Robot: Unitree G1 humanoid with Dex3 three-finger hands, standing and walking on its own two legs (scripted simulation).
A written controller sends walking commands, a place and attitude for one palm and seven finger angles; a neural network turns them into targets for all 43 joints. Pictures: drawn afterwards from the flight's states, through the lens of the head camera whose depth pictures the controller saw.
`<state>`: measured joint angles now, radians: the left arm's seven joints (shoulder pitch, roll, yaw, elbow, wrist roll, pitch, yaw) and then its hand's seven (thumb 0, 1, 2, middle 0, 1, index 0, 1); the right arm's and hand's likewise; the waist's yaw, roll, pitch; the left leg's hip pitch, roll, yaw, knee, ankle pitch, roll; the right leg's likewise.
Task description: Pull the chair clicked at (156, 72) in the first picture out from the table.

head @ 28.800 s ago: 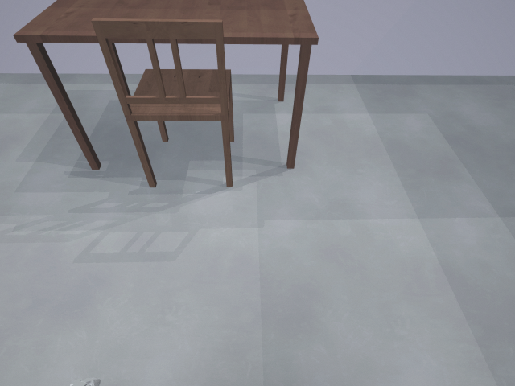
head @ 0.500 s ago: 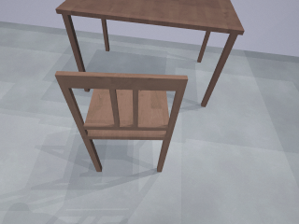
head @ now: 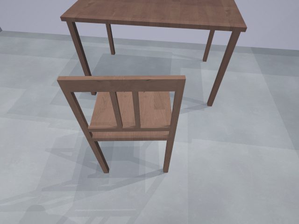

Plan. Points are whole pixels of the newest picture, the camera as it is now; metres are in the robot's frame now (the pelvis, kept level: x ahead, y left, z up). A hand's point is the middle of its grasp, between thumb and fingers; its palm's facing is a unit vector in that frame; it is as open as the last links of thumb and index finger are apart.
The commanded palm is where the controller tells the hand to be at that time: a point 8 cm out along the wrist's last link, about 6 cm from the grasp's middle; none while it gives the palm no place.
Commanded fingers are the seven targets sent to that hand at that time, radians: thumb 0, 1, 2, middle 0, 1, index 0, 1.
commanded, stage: let the arm hang, fingers relaxed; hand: left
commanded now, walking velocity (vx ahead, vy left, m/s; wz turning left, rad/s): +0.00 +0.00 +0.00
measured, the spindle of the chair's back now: (116, 110) +0.56 +0.18 -0.11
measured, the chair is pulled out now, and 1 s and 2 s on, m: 0.57 0.57 0.57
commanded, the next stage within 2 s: look to check the result in 0.32 s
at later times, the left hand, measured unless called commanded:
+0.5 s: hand out of the picture +0.01 +0.16 -0.17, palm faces +0.03 -0.98 -0.19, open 7.3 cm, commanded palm none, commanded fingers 0.00 0.90 0.90 -0.20 -0.30 -0.20 -0.30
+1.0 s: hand out of the picture +0.02 +0.16 -0.17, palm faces +0.03 -0.98 -0.20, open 7.3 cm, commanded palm none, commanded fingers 0.00 0.90 0.90 -0.20 -0.30 -0.20 -0.30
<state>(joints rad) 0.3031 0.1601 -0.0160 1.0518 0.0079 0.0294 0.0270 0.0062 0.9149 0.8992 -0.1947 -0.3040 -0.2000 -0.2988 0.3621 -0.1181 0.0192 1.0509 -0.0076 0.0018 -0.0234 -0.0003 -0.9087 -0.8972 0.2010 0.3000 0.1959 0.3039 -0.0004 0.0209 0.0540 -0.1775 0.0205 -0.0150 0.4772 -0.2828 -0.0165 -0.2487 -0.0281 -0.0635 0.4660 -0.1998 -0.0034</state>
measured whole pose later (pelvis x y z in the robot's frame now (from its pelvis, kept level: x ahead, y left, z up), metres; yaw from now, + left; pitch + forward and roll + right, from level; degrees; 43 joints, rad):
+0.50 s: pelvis +0.01 -0.01 +0.00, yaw +0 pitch -1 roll +0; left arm 0.29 0.15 0.00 1.05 0.01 0.02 0.03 0.01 0.93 0.90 -0.20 -0.30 -0.20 -0.30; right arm 0.34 -0.12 0.01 1.05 -0.01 -0.01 -0.04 0.00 -0.91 -0.90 0.20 0.30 0.19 0.30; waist 0.00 0.01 0.06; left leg -0.17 0.03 -0.02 0.47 -0.29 -0.03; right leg -0.25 -0.02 -0.07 0.47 -0.21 -0.02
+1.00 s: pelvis +0.01 -0.01 +0.00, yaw +1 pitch -1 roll +0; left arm 0.28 0.15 0.00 1.04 0.01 0.02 0.03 0.01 0.93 0.90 -0.20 -0.30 -0.20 -0.30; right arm 0.32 -0.11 0.01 1.06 -0.01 -0.01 -0.04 0.00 -0.91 -0.90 0.20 0.30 0.20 0.30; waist 0.00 0.00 0.07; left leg -0.16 0.04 -0.03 0.46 -0.28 -0.03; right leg -0.23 -0.01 -0.08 0.46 -0.21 -0.02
